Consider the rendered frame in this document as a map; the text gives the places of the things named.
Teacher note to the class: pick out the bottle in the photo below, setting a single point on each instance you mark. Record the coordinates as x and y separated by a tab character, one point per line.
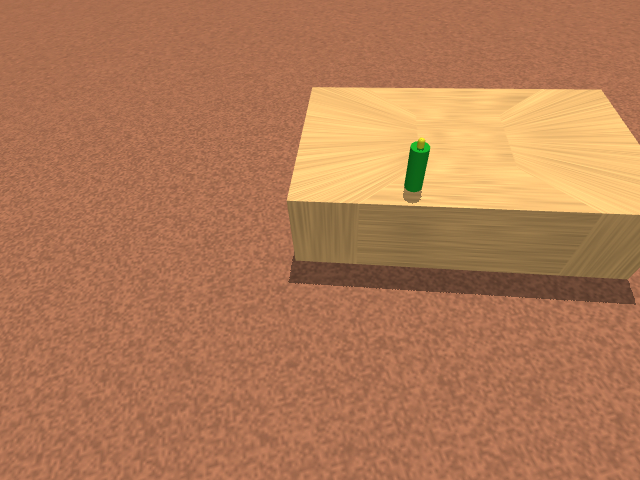
417	162

